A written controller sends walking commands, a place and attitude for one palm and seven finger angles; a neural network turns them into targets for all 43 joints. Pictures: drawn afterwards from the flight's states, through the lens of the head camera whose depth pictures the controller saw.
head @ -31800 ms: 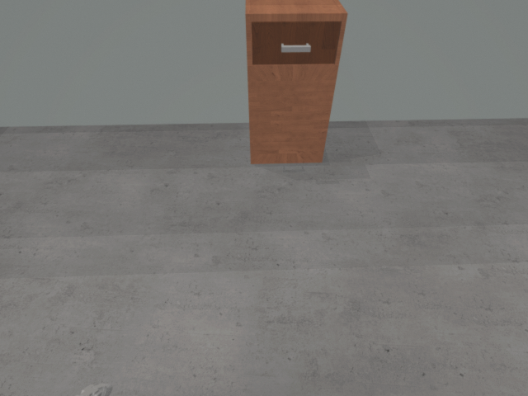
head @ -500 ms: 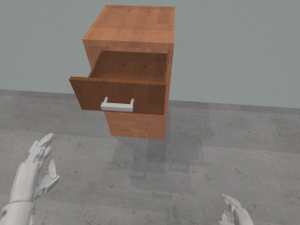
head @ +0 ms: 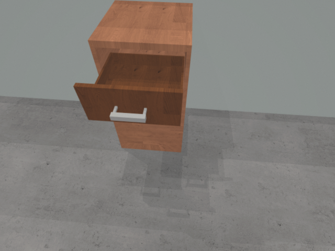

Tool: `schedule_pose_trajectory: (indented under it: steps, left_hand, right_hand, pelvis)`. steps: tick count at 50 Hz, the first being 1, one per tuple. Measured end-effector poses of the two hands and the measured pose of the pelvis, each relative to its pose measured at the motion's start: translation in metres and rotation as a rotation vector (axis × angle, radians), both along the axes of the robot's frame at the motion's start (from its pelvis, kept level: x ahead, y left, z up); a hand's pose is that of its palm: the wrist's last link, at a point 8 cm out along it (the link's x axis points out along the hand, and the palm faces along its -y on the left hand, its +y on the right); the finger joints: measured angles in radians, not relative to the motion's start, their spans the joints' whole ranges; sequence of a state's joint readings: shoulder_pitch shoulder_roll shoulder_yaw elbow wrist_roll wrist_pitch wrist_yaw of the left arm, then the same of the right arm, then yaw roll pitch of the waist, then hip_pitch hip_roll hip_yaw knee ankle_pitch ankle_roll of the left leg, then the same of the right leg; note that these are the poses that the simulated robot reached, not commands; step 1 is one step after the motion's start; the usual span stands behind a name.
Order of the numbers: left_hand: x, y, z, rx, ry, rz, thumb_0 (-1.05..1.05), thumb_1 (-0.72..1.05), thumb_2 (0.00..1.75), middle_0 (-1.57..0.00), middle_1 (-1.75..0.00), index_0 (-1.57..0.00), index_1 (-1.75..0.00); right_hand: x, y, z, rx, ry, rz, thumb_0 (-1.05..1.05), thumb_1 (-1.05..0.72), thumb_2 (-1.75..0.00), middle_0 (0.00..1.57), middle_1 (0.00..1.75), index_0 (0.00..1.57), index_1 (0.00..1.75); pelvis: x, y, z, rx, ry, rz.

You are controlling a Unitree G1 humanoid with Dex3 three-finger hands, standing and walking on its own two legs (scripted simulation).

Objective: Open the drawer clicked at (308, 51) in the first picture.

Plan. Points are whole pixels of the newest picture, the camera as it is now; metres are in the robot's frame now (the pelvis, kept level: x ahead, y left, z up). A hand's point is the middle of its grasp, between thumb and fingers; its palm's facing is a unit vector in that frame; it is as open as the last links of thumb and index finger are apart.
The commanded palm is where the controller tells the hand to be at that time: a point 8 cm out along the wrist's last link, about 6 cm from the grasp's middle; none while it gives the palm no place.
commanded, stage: let the arm hang, fingers relaxed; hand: left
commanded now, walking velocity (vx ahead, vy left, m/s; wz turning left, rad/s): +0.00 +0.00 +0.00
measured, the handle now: (129, 113) +0.57 +0.19 -0.08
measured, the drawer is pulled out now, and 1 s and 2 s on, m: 0.25 0.25 0.25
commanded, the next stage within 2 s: look to check the result in 0.52 s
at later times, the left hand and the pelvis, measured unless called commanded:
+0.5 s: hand out of the picture +0.01 +0.16 -0.18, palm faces +0.04 -0.98 -0.18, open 7.3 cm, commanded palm none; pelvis +0.01 +0.00 +0.00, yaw -1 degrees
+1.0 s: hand out of the picture +0.01 +0.15 -0.17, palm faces +0.04 -0.98 -0.18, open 7.4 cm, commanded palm none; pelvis +0.02 -0.01 +0.00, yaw -1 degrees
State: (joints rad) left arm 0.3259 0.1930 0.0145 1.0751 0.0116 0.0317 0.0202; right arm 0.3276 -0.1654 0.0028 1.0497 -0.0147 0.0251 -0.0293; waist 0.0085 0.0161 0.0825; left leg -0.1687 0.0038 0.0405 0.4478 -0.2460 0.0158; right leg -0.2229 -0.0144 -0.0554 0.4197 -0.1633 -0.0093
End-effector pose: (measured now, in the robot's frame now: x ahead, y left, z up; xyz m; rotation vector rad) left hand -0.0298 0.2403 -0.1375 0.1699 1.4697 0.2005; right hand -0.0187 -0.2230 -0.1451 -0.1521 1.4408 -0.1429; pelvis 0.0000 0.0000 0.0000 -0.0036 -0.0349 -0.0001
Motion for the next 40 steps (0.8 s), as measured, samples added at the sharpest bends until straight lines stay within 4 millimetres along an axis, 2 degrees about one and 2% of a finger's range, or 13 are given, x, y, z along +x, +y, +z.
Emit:
schedule_pose_trajectory:
  steps: [9,16,28,40]
  left_hand:
    - [0.017,-0.013,-0.002,-0.018,-0.039,-0.01,0.0,0.91,0.9,-0.2,-0.3,-0.2,-0.3]
    - [0.033,-0.028,-0.007,-0.048,-0.075,-0.024,0.0,0.91,0.9,-0.2,-0.3,-0.2,-0.3]
    - [0.028,-0.031,-0.008,-0.056,-0.05,-0.003,0.0,0.91,0.9,-0.2,-0.3,-0.2,-0.3]
    - [0.023,-0.035,-0.007,-0.058,-0.023,0.006,0.0,0.91,0.9,-0.2,-0.3,-0.2,-0.3]
  right_hand:
    - [-0.006,0.021,-0.006,0.056,0.001,-0.03,0.01,-0.91,-0.9,0.2,0.3,0.2,0.3]
    - [-0.006,0.025,-0.005,0.059,-0.007,-0.049,0.01,-0.91,-0.9,0.2,0.3,0.2,0.3]
    - [-0.01,0.019,-0.003,0.038,0.02,-0.057,0.01,-0.91,-0.9,0.2,0.3,0.2,0.3]
    - [-0.004,0.018,-0.004,0.041,0.021,-0.056,0.01,-0.91,-0.9,0.2,0.3,0.2,0.3]
  pelvis:
    - [0.002,-0.001,0.001,0.005,-0.007,-0.009]
    - [0.004,-0.003,0.001,0.006,-0.01,-0.015]
    - [0.008,-0.004,0.001,0.004,-0.008,-0.011]
    - [0.012,-0.006,0.002,0.004,-0.005,-0.012]
